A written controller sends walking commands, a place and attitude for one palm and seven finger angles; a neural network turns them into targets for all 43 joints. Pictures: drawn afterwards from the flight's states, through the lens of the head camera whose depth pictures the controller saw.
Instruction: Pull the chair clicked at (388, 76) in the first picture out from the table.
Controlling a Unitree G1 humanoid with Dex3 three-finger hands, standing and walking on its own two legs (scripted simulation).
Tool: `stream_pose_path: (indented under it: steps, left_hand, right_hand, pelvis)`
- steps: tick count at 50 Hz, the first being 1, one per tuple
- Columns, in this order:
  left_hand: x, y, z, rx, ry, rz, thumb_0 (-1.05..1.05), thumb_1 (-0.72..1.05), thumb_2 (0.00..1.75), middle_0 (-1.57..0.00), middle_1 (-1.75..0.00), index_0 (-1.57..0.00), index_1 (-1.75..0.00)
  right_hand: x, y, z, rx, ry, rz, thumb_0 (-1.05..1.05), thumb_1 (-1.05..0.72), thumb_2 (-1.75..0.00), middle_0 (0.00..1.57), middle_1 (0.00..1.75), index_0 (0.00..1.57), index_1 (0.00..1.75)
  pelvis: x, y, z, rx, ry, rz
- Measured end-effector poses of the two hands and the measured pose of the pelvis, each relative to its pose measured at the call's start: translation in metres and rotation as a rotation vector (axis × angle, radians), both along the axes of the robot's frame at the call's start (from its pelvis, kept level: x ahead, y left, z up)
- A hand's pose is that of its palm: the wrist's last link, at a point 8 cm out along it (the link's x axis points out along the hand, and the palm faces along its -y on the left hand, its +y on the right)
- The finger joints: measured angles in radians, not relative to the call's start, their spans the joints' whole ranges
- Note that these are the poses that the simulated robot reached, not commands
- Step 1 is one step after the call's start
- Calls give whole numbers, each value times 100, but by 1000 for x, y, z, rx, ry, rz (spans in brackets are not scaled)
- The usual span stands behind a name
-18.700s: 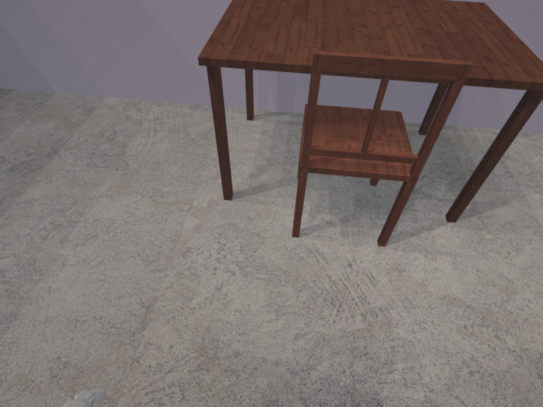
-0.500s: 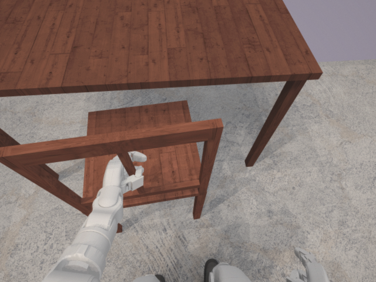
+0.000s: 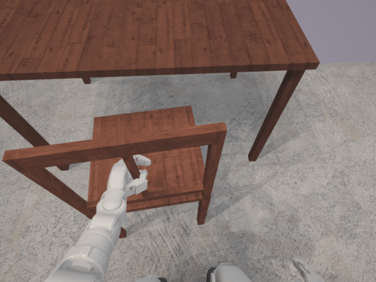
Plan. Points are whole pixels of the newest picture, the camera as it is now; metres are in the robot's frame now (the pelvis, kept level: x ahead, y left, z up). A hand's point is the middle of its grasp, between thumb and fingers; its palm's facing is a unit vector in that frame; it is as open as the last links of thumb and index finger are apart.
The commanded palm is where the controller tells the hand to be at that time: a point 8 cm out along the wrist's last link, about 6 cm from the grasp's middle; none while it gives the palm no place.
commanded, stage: step backward, pulling the chair out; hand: left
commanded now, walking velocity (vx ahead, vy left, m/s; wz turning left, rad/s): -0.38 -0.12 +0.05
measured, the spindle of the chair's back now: (137, 178) +0.37 +0.13 -0.10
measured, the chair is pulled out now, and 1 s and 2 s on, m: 0.18 0.37 0.56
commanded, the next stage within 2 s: stop walking, hand still on the chair in 1.58 s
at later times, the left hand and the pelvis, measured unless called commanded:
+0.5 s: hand (142, 222) +0.25 +0.10 -0.06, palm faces -0.05 -0.99 -0.15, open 4.9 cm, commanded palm +0.23 +0.15 -0.06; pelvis -0.09 +0.00 +0.00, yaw +1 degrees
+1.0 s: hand (142, 275) +0.15 +0.09 -0.06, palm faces -0.05 -0.99 -0.15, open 4.9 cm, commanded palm +0.13 +0.14 -0.06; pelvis -0.19 -0.01 +0.00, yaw +2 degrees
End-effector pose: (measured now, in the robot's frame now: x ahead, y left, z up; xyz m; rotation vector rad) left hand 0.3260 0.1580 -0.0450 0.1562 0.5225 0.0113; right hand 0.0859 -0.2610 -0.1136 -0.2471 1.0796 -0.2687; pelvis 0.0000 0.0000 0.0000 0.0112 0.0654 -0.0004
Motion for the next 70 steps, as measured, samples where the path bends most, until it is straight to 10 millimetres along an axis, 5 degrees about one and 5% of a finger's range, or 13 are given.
stream_pose_path:
  steps: [9,17,23,30,35,44,49,58,70]
  left_hand:
    - [-30,-6,1,15,-1,42,2,74,81,-30,-114,-49,-145]
    - [-58,-7,1,2,3,14,2,75,79,-27,-116,-49,-145]
    - [-85,-4,4,-5,-5,-27,1,77,79,-23,-116,-49,-145]
    - [-114,-6,4,16,-9,7,1,75,81,-27,-115,-49,-145]
    - [-130,-11,5,18,-1,42,2,74,81,-28,-112,-49,-145]
    - [-165,-14,5,5,-12,-4,1,75,80,-24,-116,-49,-145]
    - [-191,-13,6,-6,-19,-30,1,77,80,-20,-115,-49,-145]
    - [-226,-18,7,12,-16,6,1,75,81,-24,-112,-49,-145]
    - [-279,-17,9,-11,-30,-53,1,77,80,-19,-114,-47,-145]
  right_hand:
    - [-27,-2,-12,84,2,-8,1,-90,-90,20,30,20,30]
    - [-49,-15,-5,-18,-16,13,1,-90,-90,20,30,20,30]
    - [-65,-3,8,-26,-29,27,1,-90,-90,20,30,20,30]
    - [-88,16,-10,105,-21,59,0,-90,-90,20,30,20,30]
    - [-114,6,-16,119,-19,18,0,-90,-90,21,30,21,30]
    - [-159,-22,-6,-31,2,22,1,-90,-90,20,30,20,30]
    - [-178,-14,3,-25,-1,26,1,-90,-90,20,30,20,30]
    - [-207,4,-13,102,-14,33,1,-90,-90,20,30,20,30]
    - [-256,0,2,-9,-34,41,1,-90,-90,20,30,20,30]
  pelvis:
    - [-31,-20,1,-23,-9,-2]
    - [-63,-6,-3,-21,3,49]
    - [-85,1,1,8,-12,18]
    - [-105,-17,1,-18,-28,-3]
    - [-128,-26,0,-14,-25,12]
    - [-170,-8,-3,-5,-7,65]
    - [-188,-8,1,8,-19,33]
    - [-224,-24,2,-15,-31,25]
    - [-278,-3,-1,7,-29,30]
